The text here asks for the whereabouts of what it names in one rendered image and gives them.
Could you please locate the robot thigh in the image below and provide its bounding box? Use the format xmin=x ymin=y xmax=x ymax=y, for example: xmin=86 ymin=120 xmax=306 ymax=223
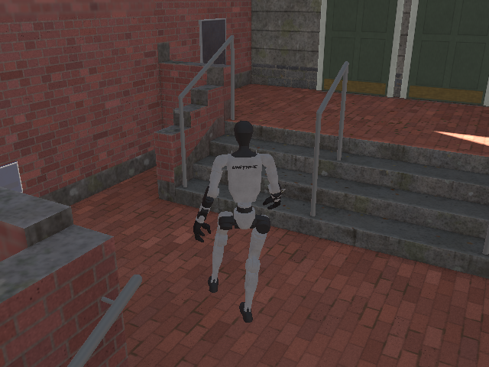
xmin=245 ymin=214 xmax=270 ymax=273
xmin=216 ymin=211 xmax=235 ymax=247

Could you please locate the robot right thigh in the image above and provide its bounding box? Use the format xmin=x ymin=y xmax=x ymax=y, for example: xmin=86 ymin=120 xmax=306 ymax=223
xmin=245 ymin=214 xmax=270 ymax=273

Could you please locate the left robot forearm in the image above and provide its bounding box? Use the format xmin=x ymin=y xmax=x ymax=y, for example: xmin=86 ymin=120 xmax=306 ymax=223
xmin=196 ymin=186 xmax=214 ymax=223

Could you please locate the right robot hand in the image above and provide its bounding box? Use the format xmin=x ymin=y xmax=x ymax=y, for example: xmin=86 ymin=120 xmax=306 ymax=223
xmin=263 ymin=196 xmax=281 ymax=209

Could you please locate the right robot forearm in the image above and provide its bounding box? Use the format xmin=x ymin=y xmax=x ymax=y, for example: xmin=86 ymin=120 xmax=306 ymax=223
xmin=271 ymin=183 xmax=281 ymax=202

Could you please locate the left robot hand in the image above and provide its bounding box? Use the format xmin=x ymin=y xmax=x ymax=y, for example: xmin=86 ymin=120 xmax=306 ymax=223
xmin=193 ymin=221 xmax=211 ymax=242

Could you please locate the robot left thigh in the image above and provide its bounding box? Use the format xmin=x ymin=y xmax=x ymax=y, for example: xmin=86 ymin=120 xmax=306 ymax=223
xmin=216 ymin=211 xmax=235 ymax=247

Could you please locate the left robot upper arm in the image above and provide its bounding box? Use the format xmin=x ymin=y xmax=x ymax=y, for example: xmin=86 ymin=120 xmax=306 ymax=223
xmin=207 ymin=154 xmax=228 ymax=198

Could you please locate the right robot upper arm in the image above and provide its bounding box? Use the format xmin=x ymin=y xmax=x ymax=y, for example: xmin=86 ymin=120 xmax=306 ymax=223
xmin=260 ymin=154 xmax=280 ymax=194

